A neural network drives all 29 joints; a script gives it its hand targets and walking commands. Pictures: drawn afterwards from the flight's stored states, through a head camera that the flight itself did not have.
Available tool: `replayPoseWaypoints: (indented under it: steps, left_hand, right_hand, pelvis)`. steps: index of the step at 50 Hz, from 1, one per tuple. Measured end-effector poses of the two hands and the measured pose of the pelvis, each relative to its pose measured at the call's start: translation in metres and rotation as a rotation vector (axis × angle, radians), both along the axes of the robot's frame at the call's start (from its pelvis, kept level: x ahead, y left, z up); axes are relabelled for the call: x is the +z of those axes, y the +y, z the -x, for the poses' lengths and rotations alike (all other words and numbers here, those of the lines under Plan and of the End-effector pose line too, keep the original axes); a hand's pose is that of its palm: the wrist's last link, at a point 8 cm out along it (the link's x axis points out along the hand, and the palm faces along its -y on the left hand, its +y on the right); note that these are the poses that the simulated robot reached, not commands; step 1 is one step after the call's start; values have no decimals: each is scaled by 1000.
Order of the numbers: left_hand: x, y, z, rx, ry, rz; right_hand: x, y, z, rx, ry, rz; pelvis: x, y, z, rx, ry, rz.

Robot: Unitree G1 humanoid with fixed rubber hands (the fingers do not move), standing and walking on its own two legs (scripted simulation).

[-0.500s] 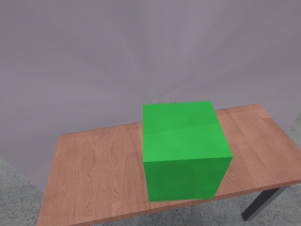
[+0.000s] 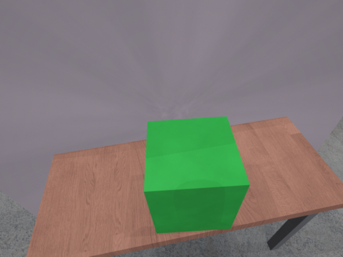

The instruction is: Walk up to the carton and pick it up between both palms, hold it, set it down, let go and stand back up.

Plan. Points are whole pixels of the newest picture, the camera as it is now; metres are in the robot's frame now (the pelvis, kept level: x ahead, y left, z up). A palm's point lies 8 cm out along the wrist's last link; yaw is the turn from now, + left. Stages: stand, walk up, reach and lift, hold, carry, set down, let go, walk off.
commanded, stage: walk up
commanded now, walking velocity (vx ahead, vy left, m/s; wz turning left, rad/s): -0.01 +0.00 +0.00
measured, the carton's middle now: (190, 177) +0.35 -0.04 -0.03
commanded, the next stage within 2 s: none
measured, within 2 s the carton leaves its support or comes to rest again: neither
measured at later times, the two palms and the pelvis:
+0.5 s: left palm out of the picture -0.03 +0.20 -0.15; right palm out of the picture -0.07 -0.31 -0.16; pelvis -0.07 -0.06 -0.01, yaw -2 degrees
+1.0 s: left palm out of the picture -0.22 +0.04 -0.08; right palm out of the picture -0.13 -0.45 -0.17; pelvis -0.12 -0.20 +0.01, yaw -1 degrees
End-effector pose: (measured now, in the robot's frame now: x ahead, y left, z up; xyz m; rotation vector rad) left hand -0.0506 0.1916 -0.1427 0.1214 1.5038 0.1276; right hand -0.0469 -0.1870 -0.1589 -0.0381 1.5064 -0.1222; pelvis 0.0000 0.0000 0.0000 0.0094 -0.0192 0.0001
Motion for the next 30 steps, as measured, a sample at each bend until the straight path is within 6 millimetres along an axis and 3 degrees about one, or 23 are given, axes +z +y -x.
replayPoseWaypoints:
  steps: [10,15,19,23,27,30]
  left_hand:
    - [-2,-14,-6,6,-10,9]
    - [-10,-6,-3,2,12,-24]
    - [-18,6,-3,-43,28,-68]
    - [-10,7,-15,-59,-54,-106]
    - [-2,-4,-25,-55,-164,-133]
    - [0,-25,-20,-49,-217,-149]
  right_hand:
    - [0,-14,-7,9,4,13]
    - [-1,-36,-11,-4,-31,74]
    - [-2,-64,0,-31,-63,146]
    - [2,-100,19,-36,-65,193]
    - [4,-142,24,-20,-110,215]
    - [-2,-178,23,-27,-170,216]
  pelvis:
    - [-1,-10,-4,0,-1,-3]
    - [-8,-16,15,-17,7,0]
    - [-15,-27,37,-27,6,15]
    - [-13,-45,57,-40,5,32]
    - [-14,-72,79,-49,17,32]
    - [-20,-100,94,-52,26,18]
